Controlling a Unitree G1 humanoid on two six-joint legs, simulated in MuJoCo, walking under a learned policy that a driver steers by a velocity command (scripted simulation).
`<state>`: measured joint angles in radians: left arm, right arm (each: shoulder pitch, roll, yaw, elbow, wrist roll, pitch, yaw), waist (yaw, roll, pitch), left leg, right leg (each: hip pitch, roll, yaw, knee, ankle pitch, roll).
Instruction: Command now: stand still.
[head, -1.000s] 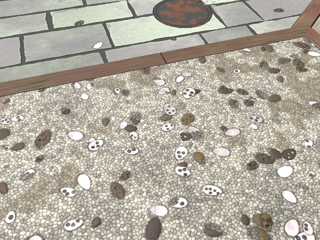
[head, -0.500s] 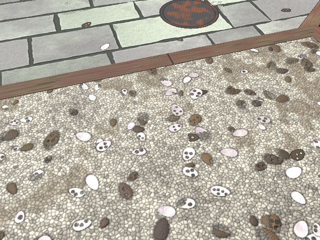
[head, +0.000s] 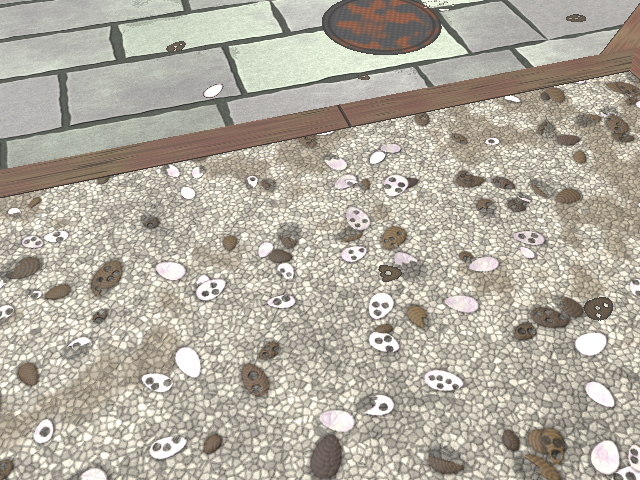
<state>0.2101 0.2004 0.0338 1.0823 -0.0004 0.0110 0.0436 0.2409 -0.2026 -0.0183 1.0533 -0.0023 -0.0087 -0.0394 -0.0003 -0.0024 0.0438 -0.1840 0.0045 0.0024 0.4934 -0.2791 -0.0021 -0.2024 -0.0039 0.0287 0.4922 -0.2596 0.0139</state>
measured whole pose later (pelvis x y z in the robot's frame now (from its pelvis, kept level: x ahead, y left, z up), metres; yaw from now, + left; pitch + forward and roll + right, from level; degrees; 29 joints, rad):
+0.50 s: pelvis +0.02 +0.00 -0.01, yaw +0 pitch +0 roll +0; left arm 0.30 0.19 0.02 1.12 -0.01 -0.03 0.03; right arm 0.34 -0.20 -0.03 1.08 0.02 -0.03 -0.04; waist -0.01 0.01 -0.01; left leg -0.21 0.01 0.00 0.55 -0.34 0.03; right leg -0.27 0.00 0.00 0.66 -0.42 -0.04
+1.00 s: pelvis +0.09 -0.01 +0.00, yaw +0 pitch +0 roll +0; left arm 0.28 0.20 0.02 1.10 0.00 -0.02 0.03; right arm 0.16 -0.20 -0.03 1.06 0.01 0.00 -0.04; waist 0.01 -0.01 0.03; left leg -0.22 0.01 0.00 0.51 -0.29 0.00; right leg -0.09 0.01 -0.03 0.45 -0.35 -0.02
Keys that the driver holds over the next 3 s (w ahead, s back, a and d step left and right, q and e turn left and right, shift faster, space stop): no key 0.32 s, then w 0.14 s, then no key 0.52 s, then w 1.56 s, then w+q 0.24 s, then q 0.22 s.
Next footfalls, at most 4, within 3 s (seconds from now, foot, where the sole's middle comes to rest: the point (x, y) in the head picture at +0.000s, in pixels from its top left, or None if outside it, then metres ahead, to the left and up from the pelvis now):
0.80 left None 0.12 0.11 -0.77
1.26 right None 0.14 -0.13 -0.77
1.74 left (302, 468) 0.54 0.07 -0.77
2.30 right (407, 345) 0.83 -0.18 -0.77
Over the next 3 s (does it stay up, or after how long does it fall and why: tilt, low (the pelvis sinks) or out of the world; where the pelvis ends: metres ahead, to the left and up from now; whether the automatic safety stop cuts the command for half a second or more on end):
stays up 1.03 -0.02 -0.01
